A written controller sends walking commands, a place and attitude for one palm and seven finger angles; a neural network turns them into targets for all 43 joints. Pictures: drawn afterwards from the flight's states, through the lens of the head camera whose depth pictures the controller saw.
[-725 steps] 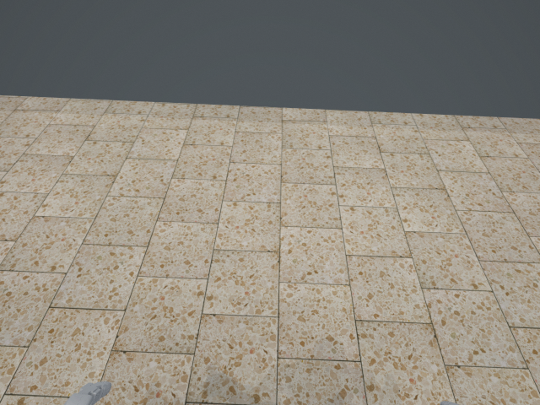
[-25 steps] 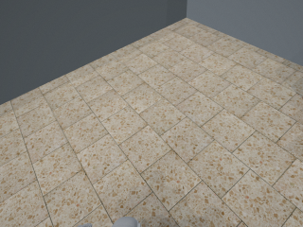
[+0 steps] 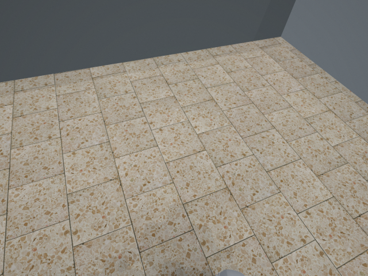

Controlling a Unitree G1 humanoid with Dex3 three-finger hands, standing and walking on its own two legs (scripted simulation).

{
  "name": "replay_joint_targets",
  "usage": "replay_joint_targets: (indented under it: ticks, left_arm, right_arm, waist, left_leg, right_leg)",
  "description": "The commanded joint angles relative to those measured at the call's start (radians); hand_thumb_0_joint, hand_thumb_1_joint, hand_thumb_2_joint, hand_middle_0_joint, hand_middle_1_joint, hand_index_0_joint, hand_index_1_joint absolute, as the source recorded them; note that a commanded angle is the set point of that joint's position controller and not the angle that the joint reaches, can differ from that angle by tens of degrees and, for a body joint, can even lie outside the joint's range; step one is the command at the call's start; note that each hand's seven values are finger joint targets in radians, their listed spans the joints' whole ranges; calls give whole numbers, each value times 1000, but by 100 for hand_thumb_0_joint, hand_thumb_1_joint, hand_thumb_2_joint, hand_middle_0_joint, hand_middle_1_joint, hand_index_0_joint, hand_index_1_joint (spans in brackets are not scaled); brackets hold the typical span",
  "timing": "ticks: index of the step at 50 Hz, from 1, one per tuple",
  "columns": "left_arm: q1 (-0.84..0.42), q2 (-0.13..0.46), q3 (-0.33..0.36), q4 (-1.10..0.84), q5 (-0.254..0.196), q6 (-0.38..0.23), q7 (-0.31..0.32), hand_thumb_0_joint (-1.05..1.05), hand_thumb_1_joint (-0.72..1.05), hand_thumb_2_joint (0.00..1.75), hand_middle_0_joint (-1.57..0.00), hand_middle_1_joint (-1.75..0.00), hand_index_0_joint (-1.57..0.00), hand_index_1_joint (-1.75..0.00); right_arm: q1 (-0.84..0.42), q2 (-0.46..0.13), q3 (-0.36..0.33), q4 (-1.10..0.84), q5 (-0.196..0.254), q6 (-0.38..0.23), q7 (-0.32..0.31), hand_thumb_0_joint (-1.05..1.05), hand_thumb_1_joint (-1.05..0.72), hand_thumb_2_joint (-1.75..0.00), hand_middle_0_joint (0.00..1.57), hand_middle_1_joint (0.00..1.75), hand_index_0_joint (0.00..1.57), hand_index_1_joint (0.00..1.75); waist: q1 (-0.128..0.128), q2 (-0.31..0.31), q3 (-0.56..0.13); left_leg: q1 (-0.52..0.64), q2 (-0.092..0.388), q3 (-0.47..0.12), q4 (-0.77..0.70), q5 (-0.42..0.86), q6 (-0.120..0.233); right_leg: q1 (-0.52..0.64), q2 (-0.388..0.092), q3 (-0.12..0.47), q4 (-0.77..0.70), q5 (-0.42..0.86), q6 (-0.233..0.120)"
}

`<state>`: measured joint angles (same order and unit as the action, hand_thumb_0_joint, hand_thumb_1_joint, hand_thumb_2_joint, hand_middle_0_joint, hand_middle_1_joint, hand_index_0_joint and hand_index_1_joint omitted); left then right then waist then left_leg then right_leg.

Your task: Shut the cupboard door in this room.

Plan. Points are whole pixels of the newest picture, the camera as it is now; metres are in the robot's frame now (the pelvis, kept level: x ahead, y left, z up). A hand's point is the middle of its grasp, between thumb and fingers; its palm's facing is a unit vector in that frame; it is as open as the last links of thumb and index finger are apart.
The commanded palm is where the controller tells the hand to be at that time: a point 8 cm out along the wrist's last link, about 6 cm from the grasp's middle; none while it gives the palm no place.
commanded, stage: turn or walk to find it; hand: left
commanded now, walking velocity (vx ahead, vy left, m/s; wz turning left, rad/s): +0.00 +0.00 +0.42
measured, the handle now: out of the picture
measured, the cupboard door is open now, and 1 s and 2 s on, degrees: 83 83 83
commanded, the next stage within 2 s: stand and wait in 1.38 s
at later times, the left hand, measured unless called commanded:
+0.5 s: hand out of the picture +0.02 +0.13 -0.14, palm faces +0.21 -0.94 -0.28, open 7.3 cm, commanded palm none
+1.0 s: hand out of the picture -0.16 +0.18 -0.18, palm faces +0.48 -0.85 -0.22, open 7.3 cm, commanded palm none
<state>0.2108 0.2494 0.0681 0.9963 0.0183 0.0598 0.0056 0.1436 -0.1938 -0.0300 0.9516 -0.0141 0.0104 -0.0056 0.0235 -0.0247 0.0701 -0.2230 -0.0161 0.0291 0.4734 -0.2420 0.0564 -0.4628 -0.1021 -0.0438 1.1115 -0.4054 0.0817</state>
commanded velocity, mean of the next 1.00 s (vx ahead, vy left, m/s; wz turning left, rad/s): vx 0.00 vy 0.00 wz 0.42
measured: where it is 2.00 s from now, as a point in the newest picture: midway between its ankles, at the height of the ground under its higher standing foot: outside the picture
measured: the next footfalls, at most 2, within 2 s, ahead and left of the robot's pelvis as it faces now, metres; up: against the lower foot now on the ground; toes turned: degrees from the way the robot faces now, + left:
right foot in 0.32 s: +0.03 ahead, -0.15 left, +0.00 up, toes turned +4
left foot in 0.84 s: -0.09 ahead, +0.07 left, +0.00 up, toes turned +26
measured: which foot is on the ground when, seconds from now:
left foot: down 0.00-0.32, up 0.34-0.82, down 0.84-1.00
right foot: up 0.00-0.30, down 0.32-0.84, up 0.86-1.00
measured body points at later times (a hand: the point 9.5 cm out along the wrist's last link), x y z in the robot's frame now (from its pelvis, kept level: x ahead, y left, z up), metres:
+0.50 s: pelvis -0.04 -0.07 +0.00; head -0.01 -0.11 +0.45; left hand +0.01 +0.18 -0.12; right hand +0.03 -0.32 -0.17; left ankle -0.07 +0.08 -0.65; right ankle -0.01 -0.15 -0.74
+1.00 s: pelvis -0.09 -0.02 +0.00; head -0.08 +0.01 +0.45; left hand -0.18 +0.22 -0.17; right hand +0.12 -0.20 -0.13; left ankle -0.13 +0.05 -0.74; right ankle -0.04 -0.16 -0.67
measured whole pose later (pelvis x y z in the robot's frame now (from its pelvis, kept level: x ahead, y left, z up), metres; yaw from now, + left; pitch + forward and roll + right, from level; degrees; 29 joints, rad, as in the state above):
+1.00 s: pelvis -0.09 -0.02 +0.00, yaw +25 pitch -1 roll -2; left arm 0.25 0.26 0.07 1.02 0.02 0.07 0.01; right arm 0.13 -0.19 -0.03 0.95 -0.02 0.02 0.00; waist 0.03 -0.04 0.06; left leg -0.20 -0.01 0.03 0.51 -0.29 0.05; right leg -0.45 -0.10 -0.08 1.06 -0.43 0.07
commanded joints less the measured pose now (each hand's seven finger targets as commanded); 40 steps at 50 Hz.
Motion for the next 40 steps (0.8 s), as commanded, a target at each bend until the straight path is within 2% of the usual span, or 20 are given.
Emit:
replay_joint_targets:
  ticks: [1, 5, 8, 10, 12, 14, 15, 16, 17, 18, 19, 20, 21, 23, 25, 29, 36, 38, 39, 40]
  left_arm:
    - [-20, 71, 9, -83, -2, -25, 10, 0, 90, 90, -20, -30, -20, -30]
    - [-76, 59, 6, -114, -5, -25, 13, 0, 90, 90, -20, -30, -20, -30]
    - [-108, 46, 2, -137, -8, -26, 15, 0, 90, 90, -20, -30, -20, -30]
    - [-100, 42, -2, -139, -11, -30, 16, 0, 90, 90, -20, -30, -20, -30]
    - [-48, 41, 1, -130, -15, -34, 17, 0, 90, 90, -20, -30, -20, -30]
    - [24, 54, 5, -110, -15, -46, 20, 0, 90, 90, -20, -30, -20, -30]
    - [58, 103, 13, -108, -7, -58, 24, 0, 90, 90, -20, -30, -20, -30]
    - [77, 192, 32, -111, 8, -66, 32, 0, 90, 90, -20, -30, -20, -30]
    - [58, 209, 29, -132, 1, -60, 33, 0, 90, 90, -20, -30, -20, -30]
    - [-3, 171, 26, -148, -1, -58, 35, 0, 90, 90, -20, -30, -20, -30]
    - [-65, 149, 25, -160, -3, -60, 35, 0, 90, 90, -20, -30, -20, -30]
    - [-98, 124, 16, -171, -6, -57, 34, 0, 90, 90, -20, -30, -20, -30]
    - [-119, 96, 6, -172, -6, -63, 31, 0, 90, 90, -20, -30, -20, -30]
    - [-81, 78, 1, -160, -6, -73, 29, 0, 90, 90, -20, -30, -20, -30]
    - [-27, 75, 2, -140, -6, -76, 28, 0, 90, 90, -20, -30, -20, -30]
    - [42, 93, 9, -112, 1, -75, 29, 0, 90, 90, -20, -30, -20, -30]
    - [102, 152, 29, -72, 16, -65, 28, 0, 90, 90, -20, -30, -20, -30]
    - [99, 165, 30, -63, 14, -60, 24, 0, 90, 90, -20, -30, -20, -30]
    - [74, 166, 31, -60, 11, -59, 23, 0, 90, 90, -20, -30, -20, -30]
    - [53, 156, 32, -61, 3, -54, 22, 0, 90, 90, -20, -30, -20, -30]
  right_arm:
    - [87, -190, -55, -35, 0, -12, -15, 0, -90, -90, 20, 30, 20, 30]
    - [115, -190, -65, -31, -6, -7, -12, 0, -90, -90, 20, 30, 20, 30]
    - [120, -192, -70, -31, -11, 1, -10, 0, -90, -90, 20, 30, 20, 30]
    - [110, -196, -73, -33, -13, 5, -9, 0, -90, -90, 20, 30, 20, 30]
    - [85, -197, -77, -42, -14, 8, -6, 0, -90, -90, 20, 30, 20, 30]
    - [71, -183, -78, -49, -6, 11, -4, 0, -90, -90, 20, 30, 20, 30]
    - [82, -144, -74, -50, 2, 11, 1, 0, -90, -90, 20, 30, 20, 30]
    - [93, -75, -63, -73, 7, 9, 6, 0, -90, -90, 20, 30, 20, 30]
    - [64, -115, -76, -81, -3, 18, 1, 0, -90, -90, 20, 30, 20, 30]
    - [71, -130, -83, -68, -8, 32, 6, 0, -90, -90, 20, 30, 20, 30]
    - [92, -123, -85, -46, -11, 45, 11, 0, -90, -90, 20, 30, 20, 30]
    - [117, -121, -87, -26, -13, 50, 16, 0, -90, -90, 20, 30, 20, 30]
    - [147, -113, -84, -5, -15, 52, 20, 0, -90, -90, 20, 30, 20, 30]
    - [171, -101, -79, 6, -12, 50, 22, 0, -90, -90, 20, 30, 20, 30]
    - [150, -106, -78, 5, -9, 50, 22, 0, -90, -90, 20, 30, 20, 30]
    - [86, -105, -71, -6, -10, 51, 19, 0, -90, -90, 20, 30, 20, 30]
    - [-1, -79, -43, -36, 7, 28, 15, 0, -90, -90, 20, 30, 20, 30]
    - [18, -81, -42, -32, 10, 23, 12, 0, -90, -90, 20, 30, 20, 30]
    - [58, -86, -42, -24, 9, 17, 11, 0, -90, -90, 20, 30, 20, 30]
    - [98, -99, -44, -12, 8, 10, 12, 0, -90, -90, 20, 30, 20, 30]
  waist:
    - [-36, 124, -100]
    - [-56, 160, -87]
    - [-65, 167, -80]
    - [-59, 186, -84]
    - [-35, 191, -102]
    - [3, 146, -133]
    - [16, 26, -151]
    - [25, -252, -147]
    - [31, -244, -106]
    - [2, -155, -71]
    - [-28, -175, -23]
    - [-51, -138, 7]
    - [-66, -123, 17]
    - [-62, -128, -12]
    - [-40, -132, -26]
    - [-5, -126, -36]
    - [35, -179, -93]
    - [21, -180, -112]
    - [-8, -174, -133]
    - [-32, -128, -148]
  left_leg:
    - [149, 248, -230, -152, 484, 86]
    - [137, 257, -295, -148, 423, 113]
    - [91, 252, -339, -144, 364, 121]
    - [44, 244, -370, -131, 364, 119]
    - [-5, 219, -371, -112, 330, 104]
    - [-108, 170, -350, -40, 242, 57]
    - [-217, 104, -300, 52, 106, 2]
    - [-396, -39, -121, 272, -207, -76]
    - [-377, -36, -112, 478, -342, -84]
    - [-346, -8, -144, 609, -286, -80]
    - [-343, 5, -144, 682, -238, -83]
    - [-338, 18, -128, 730, -190, -87]
    - [-334, 26, -108, 758, -128, -98]
    - [-344, 26, -88, 772, -78, -115]
    - [-353, 36, -83, 757, -63, -127]
    - [-345, 60, -68, 669, -113, -140]
    - [-205, 59, 17, 308, -253, -121]
    - [-125, 39, 48, 203, -207, -111]
    - [-66, 40, 54, 106, -132, -105]
    - [39, 45, 45, -37, -1, -97]
  right_leg:
    - [-80, -9, 29, 5, 37, 18]
    - [-66, 3, 33, -108, -10, 19]
    - [-8, 26, 28, -212, -45, 8]
    - [67, 46, 20, -308, -50, -3]
    - [158, 66, 7, -426, 2, -13]
    - [338, 63, -3, -649, 177, -20]
    - [472, -26, 81, -775, 211, -40]
    - [547, -291, 343, -837, 199, -134]
    - [366, -400, 394, -861, 241, -220]
    - [251, -357, 324, -885, 131, -237]
    - [180, -305, 288, -909, 34, -210]
    - [150, -261, 233, -901, 37, -179]
    - [161, -216, 143, -881, 110, -160]
    - [231, -184, 67, -847, 229, -156]
    - [280, -185, 54, -840, 263, -158]
    - [333, -228, 64, -825, 299, -190]
    - [404, -280, 28, -727, 538, -234]
    - [381, -274, 8, -687, 568, -217]
    - [365, -266, -19, -645, 551, -192]
    - [311, -238, -65, -573, 495, -145]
